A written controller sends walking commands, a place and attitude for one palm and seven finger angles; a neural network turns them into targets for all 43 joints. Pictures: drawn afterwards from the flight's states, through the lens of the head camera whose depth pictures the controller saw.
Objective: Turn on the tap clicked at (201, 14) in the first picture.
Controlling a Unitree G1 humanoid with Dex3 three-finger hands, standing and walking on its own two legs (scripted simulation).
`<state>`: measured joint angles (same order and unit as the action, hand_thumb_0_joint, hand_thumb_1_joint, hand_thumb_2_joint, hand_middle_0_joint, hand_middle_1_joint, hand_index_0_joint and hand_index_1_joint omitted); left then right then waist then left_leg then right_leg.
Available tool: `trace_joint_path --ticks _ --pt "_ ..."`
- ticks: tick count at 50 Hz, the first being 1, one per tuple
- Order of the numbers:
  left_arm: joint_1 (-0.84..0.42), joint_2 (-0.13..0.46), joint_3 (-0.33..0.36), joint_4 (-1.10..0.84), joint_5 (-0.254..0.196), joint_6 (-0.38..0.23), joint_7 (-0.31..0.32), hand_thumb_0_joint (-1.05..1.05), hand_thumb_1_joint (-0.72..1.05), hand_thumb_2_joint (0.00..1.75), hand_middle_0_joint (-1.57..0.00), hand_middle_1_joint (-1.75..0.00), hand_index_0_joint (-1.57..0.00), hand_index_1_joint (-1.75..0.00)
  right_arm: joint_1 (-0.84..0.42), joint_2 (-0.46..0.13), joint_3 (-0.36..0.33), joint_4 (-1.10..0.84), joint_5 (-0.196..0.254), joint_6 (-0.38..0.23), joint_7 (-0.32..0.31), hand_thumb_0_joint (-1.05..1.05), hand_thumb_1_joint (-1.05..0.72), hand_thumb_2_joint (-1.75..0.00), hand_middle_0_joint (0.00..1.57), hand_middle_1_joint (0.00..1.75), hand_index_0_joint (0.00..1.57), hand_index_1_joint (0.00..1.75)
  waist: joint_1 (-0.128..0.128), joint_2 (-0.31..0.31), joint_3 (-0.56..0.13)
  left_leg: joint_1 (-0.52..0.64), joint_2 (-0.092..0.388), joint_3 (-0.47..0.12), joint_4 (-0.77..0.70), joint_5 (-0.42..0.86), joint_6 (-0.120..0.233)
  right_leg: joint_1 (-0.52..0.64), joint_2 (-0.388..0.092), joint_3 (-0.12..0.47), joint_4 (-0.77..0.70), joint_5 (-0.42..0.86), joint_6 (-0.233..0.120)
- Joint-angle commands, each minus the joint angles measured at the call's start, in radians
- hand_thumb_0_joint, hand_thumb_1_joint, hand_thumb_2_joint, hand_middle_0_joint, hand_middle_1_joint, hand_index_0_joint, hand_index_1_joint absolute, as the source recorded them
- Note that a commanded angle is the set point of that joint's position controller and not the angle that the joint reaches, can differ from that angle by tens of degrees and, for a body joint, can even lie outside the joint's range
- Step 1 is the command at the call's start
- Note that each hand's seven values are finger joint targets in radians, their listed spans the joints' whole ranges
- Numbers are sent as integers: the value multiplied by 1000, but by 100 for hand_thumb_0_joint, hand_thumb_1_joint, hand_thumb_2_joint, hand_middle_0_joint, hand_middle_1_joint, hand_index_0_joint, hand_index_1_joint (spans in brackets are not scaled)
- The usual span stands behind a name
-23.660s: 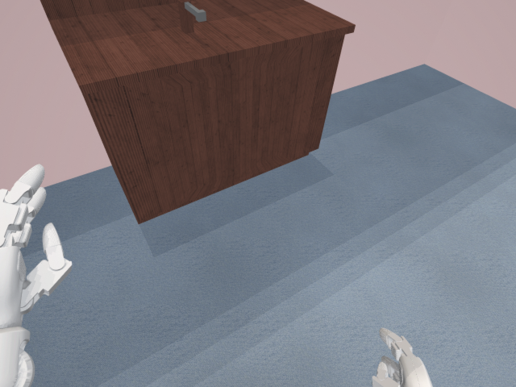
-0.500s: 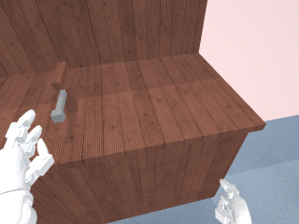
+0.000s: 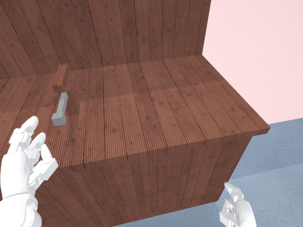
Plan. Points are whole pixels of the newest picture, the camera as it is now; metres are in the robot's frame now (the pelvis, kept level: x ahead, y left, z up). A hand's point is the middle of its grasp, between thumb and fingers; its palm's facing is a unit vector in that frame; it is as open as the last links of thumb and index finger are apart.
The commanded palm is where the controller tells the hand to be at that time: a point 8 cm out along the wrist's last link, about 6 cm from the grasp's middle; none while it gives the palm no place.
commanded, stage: turn the palm inward beside the body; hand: left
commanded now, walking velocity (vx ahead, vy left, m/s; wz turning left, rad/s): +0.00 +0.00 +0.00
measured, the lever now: (59, 119) +0.34 +0.32 +0.12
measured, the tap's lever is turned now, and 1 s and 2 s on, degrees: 0 0 0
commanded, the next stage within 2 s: reach beside the lever's end, fingers flat in 0.24 s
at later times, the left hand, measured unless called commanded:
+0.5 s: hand (58, 157) +0.20 +0.23 +0.16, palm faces +0.51 -0.85 -0.12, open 7.5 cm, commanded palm +0.15 +0.27 +0.17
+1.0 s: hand (55, 150) +0.22 +0.25 +0.15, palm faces +0.53 -0.84 -0.12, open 7.5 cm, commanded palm +0.17 +0.30 +0.15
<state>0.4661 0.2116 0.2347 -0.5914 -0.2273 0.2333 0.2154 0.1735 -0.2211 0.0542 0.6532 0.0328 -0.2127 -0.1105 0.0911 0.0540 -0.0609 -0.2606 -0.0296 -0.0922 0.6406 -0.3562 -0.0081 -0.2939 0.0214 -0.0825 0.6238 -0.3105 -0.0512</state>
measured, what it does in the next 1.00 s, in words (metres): stands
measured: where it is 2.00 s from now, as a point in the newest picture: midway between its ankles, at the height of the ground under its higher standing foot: outside the picture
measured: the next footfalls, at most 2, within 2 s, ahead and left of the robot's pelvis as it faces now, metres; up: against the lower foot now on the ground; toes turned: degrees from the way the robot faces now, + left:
none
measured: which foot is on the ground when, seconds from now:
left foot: down 0.00-1.00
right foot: down 0.00-1.00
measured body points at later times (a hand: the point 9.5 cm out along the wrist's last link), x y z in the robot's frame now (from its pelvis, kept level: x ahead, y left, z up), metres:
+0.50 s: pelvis +0.00 -0.01 +0.00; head -0.02 -0.04 +0.45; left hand +0.17 +0.27 +0.17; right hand +0.22 -0.22 -0.07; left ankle -0.01 +0.13 -0.72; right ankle +0.02 -0.08 -0.72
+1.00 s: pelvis +0.00 -0.01 +0.00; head -0.01 -0.03 +0.45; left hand +0.19 +0.29 +0.15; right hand +0.20 -0.23 -0.08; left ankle -0.01 +0.13 -0.72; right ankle +0.02 -0.08 -0.72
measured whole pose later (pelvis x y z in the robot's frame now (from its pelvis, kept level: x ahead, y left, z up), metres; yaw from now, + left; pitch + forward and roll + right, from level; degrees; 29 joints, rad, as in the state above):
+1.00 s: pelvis +0.00 -0.01 +0.00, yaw +0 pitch +0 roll +0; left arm 0.32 0.23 0.31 -0.36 -0.24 0.16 0.19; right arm 0.18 -0.23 0.03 0.68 0.04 -0.21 -0.12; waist 0.08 0.05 -0.05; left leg -0.26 -0.02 -0.09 0.61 -0.34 -0.02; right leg -0.30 0.03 -0.08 0.61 -0.30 -0.06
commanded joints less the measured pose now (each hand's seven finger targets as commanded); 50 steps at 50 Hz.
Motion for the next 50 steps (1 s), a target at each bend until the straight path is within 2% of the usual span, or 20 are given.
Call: trace_joint_path --ticks 1,3,5,7,11,12,16,17,20,22,24,26,27,31,36,37,40,41,47,50 --pt "-97 132 88 -209 0 -63 3 0 90 90 -20 -30 -20 -30 -158 -104 -38 -172 -1 -63 -12 0 -90 -90 20 30 20 30 4 -58 -52 -50 12 32 -101 179 33 61 -45 36 -140 96 39" --pt "-109 131 85 -237 11 -72 8 0 90 90 -20 -30 -20 -30 -158 -99 -37 -173 0 -65 -9 0 -90 -90 20 30 20 30 6 5 -61 -34 9 34 -103 205 28 66 -46 36 -129 123 32" --pt "-88 127 87 -221 7 -74 8 0 90 90 -20 -30 -20 -30 -151 -102 -39 -175 -3 -63 -7 0 -90 -90 20 30 20 30 7 -36 -70 -38 10 34 -98 225 29 73 -44 32 -123 156 35" --pt "-93 134 91 -218 9 -74 6 0 90 90 -20 -30 -20 -30 -158 -101 -37 -169 1 -61 -8 0 -90 -90 20 30 20 30 7 -9 -58 -32 9 38 -95 222 31 70 -45 38 -132 155 34" --pt "-89 131 89 -204 1 -75 1 0 90 90 -20 -30 -20 -30 -149 -104 -41 -174 -2 -61 -9 0 -90 -90 20 30 20 30 4 -64 -59 -43 8 36 -95 208 35 75 -46 42 -136 153 41" --pt "-92 134 96 -205 4 -72 1 0 90 90 -20 -30 -20 -30 -163 -101 -38 -170 1 -60 -10 0 -90 -90 20 30 20 30 7 -26 -51 -33 8 40 -94 204 36 70 -46 45 -145 143 38" --pt "-94 128 84 -216 4 -76 1 0 90 90 -20 -30 -20 -30 -150 -102 -42 -174 -1 -61 -8 0 -90 -90 20 30 20 30 4 -36 -65 -34 8 42 -93 214 35 80 -49 47 -139 162 41" --pt "-106 137 90 -229 10 -78 5 0 90 90 -20 -30 -20 -30 -160 -100 -38 -173 3 -62 -8 0 -90 -90 20 30 20 30 6 -2 -51 -30 7 41 -94 209 34 69 -47 46 -142 148 36" --pt "-134 128 86 -182 5 -78 9 0 90 90 -20 -30 -20 -30 -152 -104 -41 -168 -1 -62 -11 0 -90 -90 20 30 20 30 0 -51 -49 -43 5 37 -97 180 37 64 -46 49 -148 114 42" --pt "-156 162 129 -142 5 -73 13 0 90 90 -20 -30 -20 -30 -160 -104 -39 -156 3 -58 -16 0 -90 -90 20 30 20 30 3 -45 -33 -47 5 36 -101 172 37 63 -46 56 -160 101 41" --pt "-168 140 101 -144 7 -75 7 0 90 90 -20 -30 -20 -30 -155 -101 -41 -163 1 -58 -15 0 -90 -90 20 30 20 30 0 -23 -44 -41 2 41 -102 178 36 67 -49 56 -154 111 41" --pt "-164 157 126 -116 -2 -76 1 0 90 90 -20 -30 -20 -30 -148 -106 -44 -159 0 -57 -16 0 -90 -90 20 30 20 30 1 -68 -66 -47 3 41 -99 189 38 84 -47 58 -152 135 46" --pt "-184 173 142 -112 3 -79 0 0 90 90 -20 -30 -20 -30 -161 -104 -41 -154 2 -56 -17 0 -90 -90 20 30 20 30 4 -26 -60 -40 1 43 -100 191 38 79 -47 62 -156 134 42" --pt "-191 163 132 -98 -6 -99 -12 0 90 90 -20 -30 -20 -30 -144 -104 -45 -155 2 -61 -13 0 -90 -90 20 30 20 30 -1 -15 -65 -43 2 44 -100 200 35 81 -48 61 -147 157 42" --pt "-238 174 147 -47 -8 -110 -13 0 90 90 -20 -30 -20 -30 -142 -109 -48 -147 1 -64 -19 0 -90 -90 20 30 20 30 -8 -56 -58 -55 1 41 -105 175 38 72 -46 63 -156 119 46" --pt "-258 197 172 -35 -4 -111 -9 0 90 90 -20 -30 -20 -30 -152 -107 -47 -141 6 -63 -21 0 -90 -90 20 30 20 30 -5 -35 -53 -52 1 43 -106 170 38 70 -45 68 -162 103 44" --pt "-274 179 147 -37 1 -120 -11 0 90 90 -20 -29 -20 -29 -146 -108 -49 -145 3 -65 -19 0 -90 -90 20 30 20 30 -8 -3 -79 -39 -2 44 -110 189 35 77 -46 62 -150 128 39" --pt "-263 179 150 -17 -2 -120 -13 0 90 90 -20 -29 -20 -29 -141 -108 -49 -146 2 -66 -19 0 -90 -90 20 30 20 30 -7 -26 -67 -48 -1 42 -111 183 35 74 -45 60 -151 124 41" --pt "-259 217 204 28 -2 -138 -16 0 90 90 -19 -28 -19 -28 -140 -110 -54 -137 4 -64 -20 0 -90 -90 20 30 20 30 2 -36 -94 -50 -1 45 -115 212 32 97 -41 57 -141 164 38" --pt "-264 207 203 61 -12 -138 -24 0 90 90 -19 -27 -19 -27 -129 -110 -56 -137 2 -58 -18 0 -90 -90 20 30 20 30 -2 -33 -85 -58 -1 48 -114 214 31 93 -42 59 -140 175 40"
